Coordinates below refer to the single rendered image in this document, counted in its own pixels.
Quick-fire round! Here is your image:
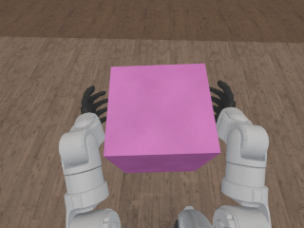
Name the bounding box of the robot right hand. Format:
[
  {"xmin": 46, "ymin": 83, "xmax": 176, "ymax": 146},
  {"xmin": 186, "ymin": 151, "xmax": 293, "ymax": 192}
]
[{"xmin": 209, "ymin": 80, "xmax": 236, "ymax": 123}]

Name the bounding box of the carton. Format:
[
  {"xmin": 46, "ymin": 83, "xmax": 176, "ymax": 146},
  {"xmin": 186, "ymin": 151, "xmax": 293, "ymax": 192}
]
[{"xmin": 104, "ymin": 64, "xmax": 221, "ymax": 173}]

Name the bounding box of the robot left hand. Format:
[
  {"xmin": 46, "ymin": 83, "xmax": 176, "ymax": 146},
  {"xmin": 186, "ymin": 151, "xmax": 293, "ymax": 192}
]
[{"xmin": 81, "ymin": 85, "xmax": 108, "ymax": 124}]

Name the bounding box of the left robot forearm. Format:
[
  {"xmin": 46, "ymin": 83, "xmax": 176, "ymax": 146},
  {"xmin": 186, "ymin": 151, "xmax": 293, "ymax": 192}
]
[{"xmin": 58, "ymin": 112, "xmax": 109, "ymax": 228}]

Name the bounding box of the right robot thigh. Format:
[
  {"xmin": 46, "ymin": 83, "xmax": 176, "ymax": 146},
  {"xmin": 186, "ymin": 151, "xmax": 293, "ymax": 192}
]
[{"xmin": 178, "ymin": 209, "xmax": 213, "ymax": 228}]

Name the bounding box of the right robot shin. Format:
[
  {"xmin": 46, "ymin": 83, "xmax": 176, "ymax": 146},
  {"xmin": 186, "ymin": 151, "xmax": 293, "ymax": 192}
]
[{"xmin": 182, "ymin": 206, "xmax": 194, "ymax": 212}]

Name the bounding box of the right robot upper arm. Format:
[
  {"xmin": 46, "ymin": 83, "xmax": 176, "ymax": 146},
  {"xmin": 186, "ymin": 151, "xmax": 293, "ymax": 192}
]
[{"xmin": 213, "ymin": 205, "xmax": 271, "ymax": 228}]

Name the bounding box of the left robot upper arm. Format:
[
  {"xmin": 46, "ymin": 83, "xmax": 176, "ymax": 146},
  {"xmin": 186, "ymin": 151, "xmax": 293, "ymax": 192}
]
[{"xmin": 68, "ymin": 208, "xmax": 122, "ymax": 228}]

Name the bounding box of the right robot forearm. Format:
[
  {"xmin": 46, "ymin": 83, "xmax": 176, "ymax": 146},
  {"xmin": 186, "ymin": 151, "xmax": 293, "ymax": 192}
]
[{"xmin": 216, "ymin": 107, "xmax": 272, "ymax": 228}]

